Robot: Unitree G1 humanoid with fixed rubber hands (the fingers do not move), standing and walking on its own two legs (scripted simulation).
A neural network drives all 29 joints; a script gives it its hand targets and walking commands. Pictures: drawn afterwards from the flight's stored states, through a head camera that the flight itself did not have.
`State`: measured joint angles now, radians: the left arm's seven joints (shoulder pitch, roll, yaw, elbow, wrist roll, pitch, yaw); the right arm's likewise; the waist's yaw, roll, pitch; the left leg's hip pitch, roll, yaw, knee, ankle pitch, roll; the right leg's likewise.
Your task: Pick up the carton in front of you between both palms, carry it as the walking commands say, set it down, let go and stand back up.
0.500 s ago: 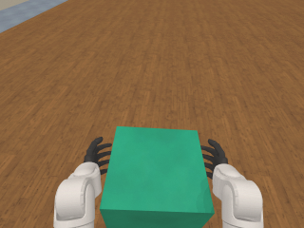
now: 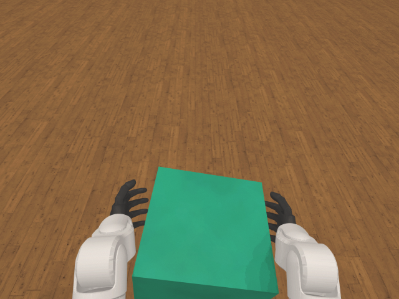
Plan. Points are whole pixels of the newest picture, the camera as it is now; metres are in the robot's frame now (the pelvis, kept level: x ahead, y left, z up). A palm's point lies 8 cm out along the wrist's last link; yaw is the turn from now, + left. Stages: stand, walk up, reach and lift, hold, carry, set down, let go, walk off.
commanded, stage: carry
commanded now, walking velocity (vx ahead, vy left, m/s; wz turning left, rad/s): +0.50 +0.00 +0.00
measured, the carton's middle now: (197, 249) +0.23 +0.00 -0.02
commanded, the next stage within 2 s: none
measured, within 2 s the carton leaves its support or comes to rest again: neither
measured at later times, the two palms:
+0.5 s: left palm (154, 108) +0.55 +0.12 +0.10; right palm (261, 110) +0.57 -0.18 +0.08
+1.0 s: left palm (151, 56) +0.90 +0.16 +0.07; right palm (230, 60) +0.89 -0.13 +0.07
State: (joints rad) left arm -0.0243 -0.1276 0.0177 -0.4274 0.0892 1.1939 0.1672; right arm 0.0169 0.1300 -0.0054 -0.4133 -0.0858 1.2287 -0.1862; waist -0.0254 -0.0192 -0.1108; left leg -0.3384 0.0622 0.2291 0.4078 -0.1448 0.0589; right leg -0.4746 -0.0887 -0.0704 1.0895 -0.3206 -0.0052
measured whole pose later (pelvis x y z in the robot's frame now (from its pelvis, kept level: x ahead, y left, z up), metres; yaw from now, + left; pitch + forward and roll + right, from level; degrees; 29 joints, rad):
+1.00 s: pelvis +0.65 +0.02 +0.00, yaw +0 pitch +4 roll -1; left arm -0.04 -0.13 0.01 -0.44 0.09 1.19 0.18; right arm -0.06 0.13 -0.02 -0.41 -0.08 1.21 -0.20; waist -0.02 -0.01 -0.03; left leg -0.31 0.03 0.24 0.39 -0.16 0.08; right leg -0.46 -0.08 -0.07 1.11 -0.32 -0.02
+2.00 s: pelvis +1.26 +0.02 +0.00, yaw +1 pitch +4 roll +0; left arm -0.19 -0.14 0.06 -0.42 0.10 1.25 0.24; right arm -0.19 0.14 -0.03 -0.41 -0.10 1.22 -0.20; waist 0.00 -0.04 0.04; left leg -0.36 0.03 0.24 0.37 -0.08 0.08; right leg -0.29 -0.05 -0.07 0.67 -0.51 0.02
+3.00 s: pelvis +1.34 -0.01 -0.01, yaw +1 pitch +2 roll +0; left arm -0.22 -0.14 0.17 0.23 0.26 0.72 0.04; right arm -0.23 0.15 -0.18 0.23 -0.26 0.70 -0.04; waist 0.00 0.00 -0.09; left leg -0.29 0.08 0.18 0.53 -0.27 0.00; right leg -0.20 -0.04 -0.15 0.52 -0.35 -0.01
